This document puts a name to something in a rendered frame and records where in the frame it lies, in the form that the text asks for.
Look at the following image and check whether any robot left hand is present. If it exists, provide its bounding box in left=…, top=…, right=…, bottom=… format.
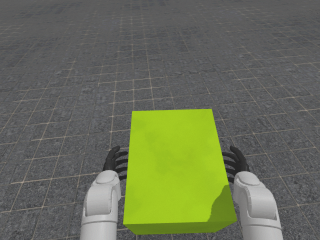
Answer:
left=102, top=145, right=128, bottom=181

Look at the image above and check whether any carton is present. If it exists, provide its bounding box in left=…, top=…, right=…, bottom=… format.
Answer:
left=123, top=109, right=237, bottom=235

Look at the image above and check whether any robot left forearm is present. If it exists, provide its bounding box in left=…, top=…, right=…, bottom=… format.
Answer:
left=80, top=170, right=122, bottom=240

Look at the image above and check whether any robot right forearm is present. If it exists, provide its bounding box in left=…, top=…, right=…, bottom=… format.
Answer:
left=233, top=171, right=283, bottom=240

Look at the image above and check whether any robot right hand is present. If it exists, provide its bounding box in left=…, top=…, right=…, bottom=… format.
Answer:
left=221, top=146, right=250, bottom=183

